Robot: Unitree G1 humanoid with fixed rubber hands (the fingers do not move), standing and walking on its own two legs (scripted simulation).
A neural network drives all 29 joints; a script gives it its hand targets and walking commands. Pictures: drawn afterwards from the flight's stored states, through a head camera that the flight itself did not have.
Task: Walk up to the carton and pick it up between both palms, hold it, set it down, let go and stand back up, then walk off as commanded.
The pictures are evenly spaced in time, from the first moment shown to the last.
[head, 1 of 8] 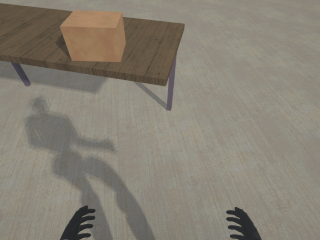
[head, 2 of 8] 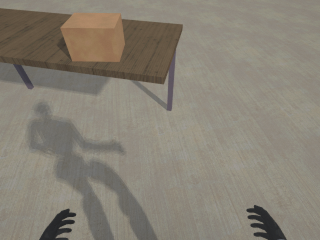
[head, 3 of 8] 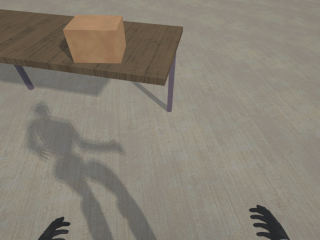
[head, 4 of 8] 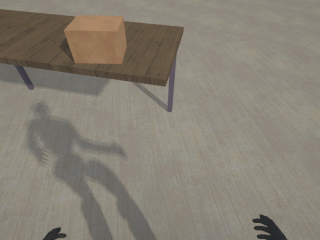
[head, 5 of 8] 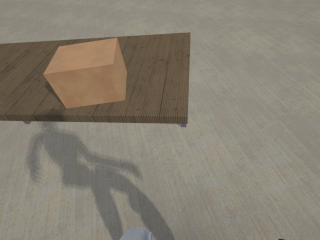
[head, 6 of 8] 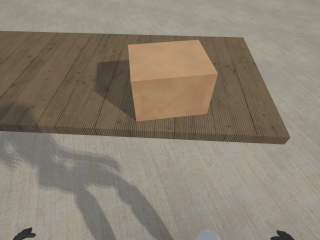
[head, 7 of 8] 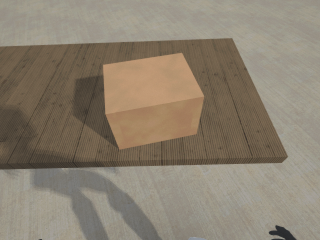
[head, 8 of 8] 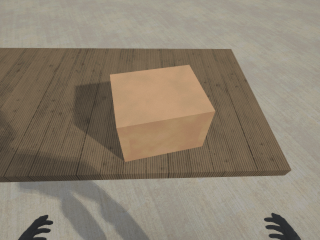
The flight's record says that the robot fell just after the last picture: no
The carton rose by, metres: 0.00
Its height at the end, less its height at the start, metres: +0.00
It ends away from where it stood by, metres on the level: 0.00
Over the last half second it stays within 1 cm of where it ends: yes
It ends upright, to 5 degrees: yes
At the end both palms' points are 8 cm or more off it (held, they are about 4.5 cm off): yes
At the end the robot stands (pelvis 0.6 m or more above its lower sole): yes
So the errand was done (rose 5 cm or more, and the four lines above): no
